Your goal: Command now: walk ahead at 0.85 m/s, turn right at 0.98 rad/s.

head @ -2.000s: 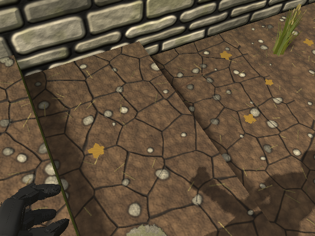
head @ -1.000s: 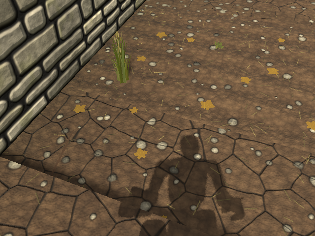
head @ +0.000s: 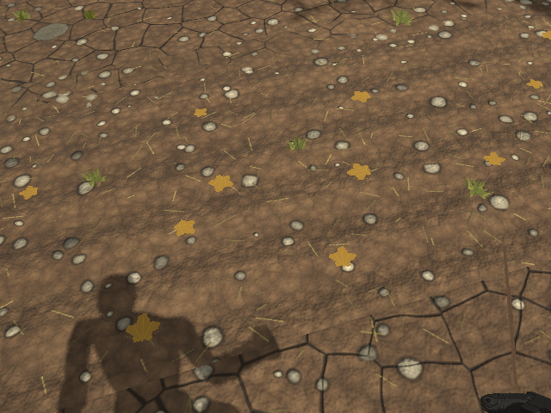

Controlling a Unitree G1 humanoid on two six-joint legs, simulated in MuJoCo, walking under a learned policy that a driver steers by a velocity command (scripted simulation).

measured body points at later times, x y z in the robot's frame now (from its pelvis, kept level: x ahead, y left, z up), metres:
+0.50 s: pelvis +0.39 +0.06 -0.16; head +0.42 +0.05 +0.29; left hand +0.71 +0.15 -0.23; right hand +0.16 -0.10 -0.28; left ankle +0.28 +0.20 -0.87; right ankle +0.48 -0.05 -0.81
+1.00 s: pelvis +0.63 -0.02 -0.13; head +0.66 -0.04 +0.31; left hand +0.85 +0.13 -0.26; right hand +0.56 -0.27 -0.27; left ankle +0.76 +0.04 -0.84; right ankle +0.59 -0.05 -0.87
